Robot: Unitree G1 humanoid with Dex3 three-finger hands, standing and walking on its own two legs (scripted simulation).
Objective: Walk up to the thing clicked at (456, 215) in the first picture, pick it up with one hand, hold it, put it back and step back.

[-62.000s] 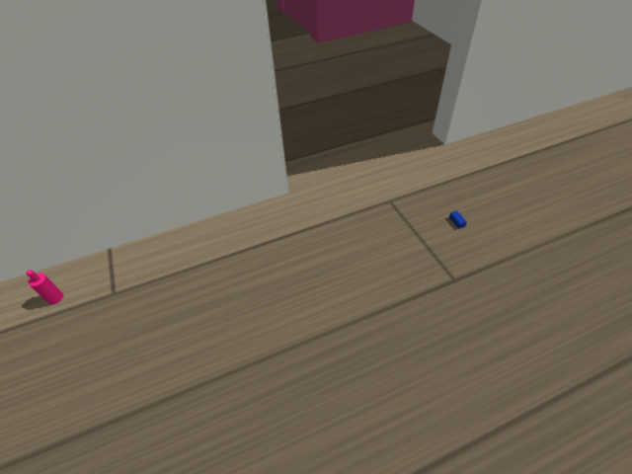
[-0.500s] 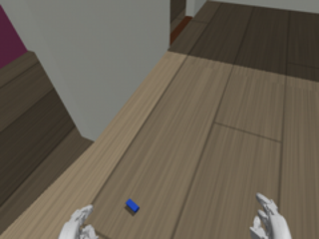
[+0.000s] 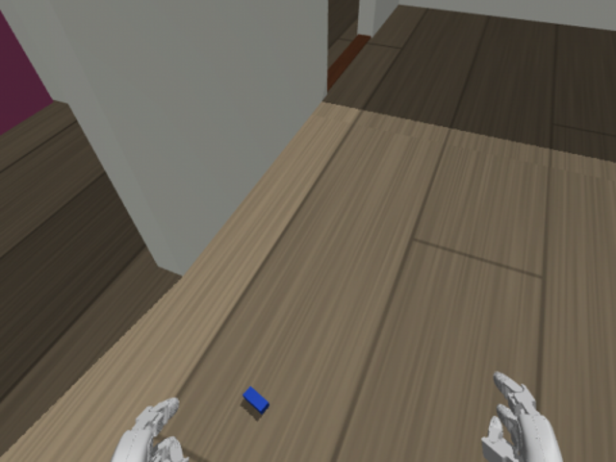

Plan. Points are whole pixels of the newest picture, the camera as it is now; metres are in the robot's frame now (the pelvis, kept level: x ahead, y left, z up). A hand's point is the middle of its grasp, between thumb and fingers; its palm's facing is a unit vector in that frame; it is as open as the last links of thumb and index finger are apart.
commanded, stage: home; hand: left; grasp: from above
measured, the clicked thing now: (256, 400) +0.44 +0.19 -0.70
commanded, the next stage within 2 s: stand in 0.04 s
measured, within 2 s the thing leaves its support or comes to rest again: neither
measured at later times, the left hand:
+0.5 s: hand out of the picture +0.08 +0.24 -0.11, palm faces +0.03 -0.94 -0.34, open 7.3 cm
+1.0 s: hand out of the picture +0.01 +0.24 -0.10, palm faces +0.04 -0.94 -0.34, open 7.3 cm
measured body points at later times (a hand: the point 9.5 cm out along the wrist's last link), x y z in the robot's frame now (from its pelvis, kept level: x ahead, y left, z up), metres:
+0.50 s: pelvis -0.01 +0.00 +0.04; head +0.00 +0.01 +0.49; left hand +0.08 +0.29 -0.08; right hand +0.09 -0.28 -0.08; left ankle +0.00 +0.13 -0.68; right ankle -0.01 -0.14 -0.68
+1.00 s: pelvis -0.03 +0.00 +0.06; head -0.03 -0.01 +0.51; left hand +0.01 +0.29 -0.07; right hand +0.05 -0.28 -0.08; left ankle +0.00 +0.13 -0.68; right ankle -0.01 -0.15 -0.68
